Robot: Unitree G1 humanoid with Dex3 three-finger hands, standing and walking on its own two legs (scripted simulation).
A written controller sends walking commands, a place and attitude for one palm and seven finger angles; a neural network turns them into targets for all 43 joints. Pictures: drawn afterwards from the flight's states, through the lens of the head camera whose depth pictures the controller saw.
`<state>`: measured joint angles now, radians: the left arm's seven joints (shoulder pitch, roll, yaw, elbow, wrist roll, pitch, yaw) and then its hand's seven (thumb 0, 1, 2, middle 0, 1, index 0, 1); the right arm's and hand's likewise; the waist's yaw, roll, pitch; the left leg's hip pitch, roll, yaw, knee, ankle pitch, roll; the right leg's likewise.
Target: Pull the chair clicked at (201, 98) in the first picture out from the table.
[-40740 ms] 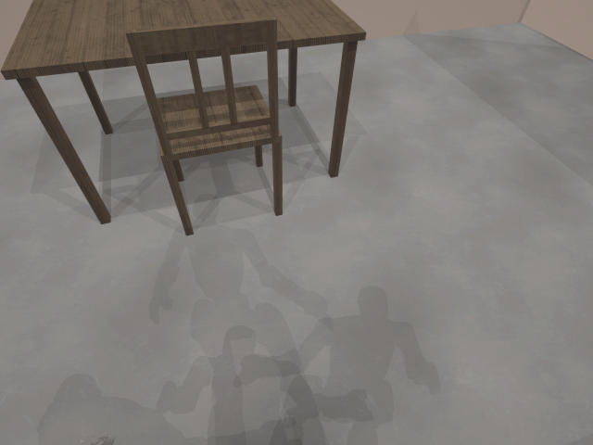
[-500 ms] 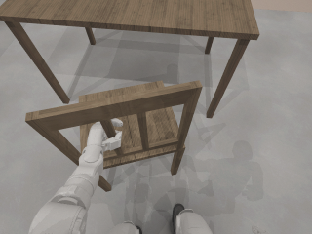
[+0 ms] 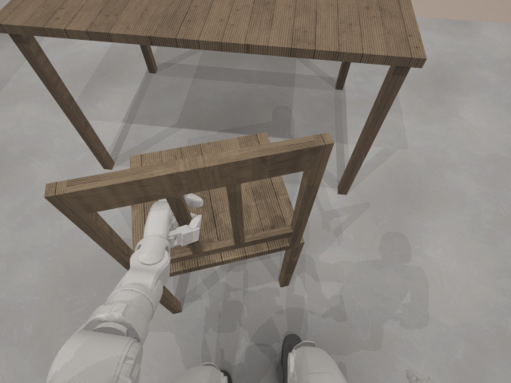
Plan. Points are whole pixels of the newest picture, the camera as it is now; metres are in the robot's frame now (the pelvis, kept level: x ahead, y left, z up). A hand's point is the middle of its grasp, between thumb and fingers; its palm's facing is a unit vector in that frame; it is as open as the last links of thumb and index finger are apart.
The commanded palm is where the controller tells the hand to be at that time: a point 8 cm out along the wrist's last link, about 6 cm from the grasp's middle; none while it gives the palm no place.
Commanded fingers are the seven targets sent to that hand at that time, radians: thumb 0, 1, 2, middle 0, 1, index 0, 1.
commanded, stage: step backward, pulling the chair out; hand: left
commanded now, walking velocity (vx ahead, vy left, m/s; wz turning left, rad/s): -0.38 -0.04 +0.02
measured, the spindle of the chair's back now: (187, 225) +0.39 +0.14 -0.10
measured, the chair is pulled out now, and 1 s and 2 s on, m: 0.36 0.36 0.39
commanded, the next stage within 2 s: none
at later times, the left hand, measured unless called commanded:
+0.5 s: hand (192, 228) +0.37 +0.12 -0.06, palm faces -0.03 -0.98 -0.19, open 5.6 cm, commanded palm +0.38 +0.17 -0.05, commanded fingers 0.00 0.90 0.90 -0.50 -1.45 -0.50 -1.45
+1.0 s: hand (193, 229) +0.37 +0.12 -0.05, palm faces -0.01 -0.98 -0.18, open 5.6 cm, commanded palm +0.37 +0.17 -0.05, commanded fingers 0.00 0.90 0.90 -0.50 -1.45 -0.50 -1.45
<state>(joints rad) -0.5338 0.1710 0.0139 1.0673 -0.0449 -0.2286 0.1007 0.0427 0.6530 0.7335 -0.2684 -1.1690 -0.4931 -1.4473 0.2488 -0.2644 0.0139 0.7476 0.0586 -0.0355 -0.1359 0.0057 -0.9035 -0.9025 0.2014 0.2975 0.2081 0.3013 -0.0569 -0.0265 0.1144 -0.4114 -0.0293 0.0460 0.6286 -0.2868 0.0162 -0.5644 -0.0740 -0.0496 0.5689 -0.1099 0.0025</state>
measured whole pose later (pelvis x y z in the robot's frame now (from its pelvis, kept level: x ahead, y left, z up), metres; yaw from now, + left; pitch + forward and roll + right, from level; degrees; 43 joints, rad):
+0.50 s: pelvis +0.00 +0.00 +0.00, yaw +0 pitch +3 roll +2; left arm -0.52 0.18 0.00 1.05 -0.04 -0.21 0.08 0.04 0.64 0.73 -0.26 -1.18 -0.49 -1.45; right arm 0.24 -0.24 0.02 0.75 0.05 -0.01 -0.14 0.01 -0.90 -0.90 0.20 0.30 0.21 0.30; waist -0.04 -0.03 0.12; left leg -0.40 -0.03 0.05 0.67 -0.32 0.01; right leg -0.55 -0.07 -0.03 0.62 -0.12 0.00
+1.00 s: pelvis -0.02 -0.01 +0.00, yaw +0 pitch +3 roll +1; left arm -0.59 0.20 0.04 1.10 -0.06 -0.19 0.09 0.05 0.64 0.75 -0.25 -1.17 -0.49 -1.45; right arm 0.20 -0.23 0.01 0.76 0.04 -0.02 -0.14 0.01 -0.90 -0.90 0.20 0.30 0.21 0.30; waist -0.07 -0.01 0.14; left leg -0.44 0.01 0.04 0.66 -0.28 0.00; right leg -0.52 -0.05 -0.04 0.60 -0.14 0.00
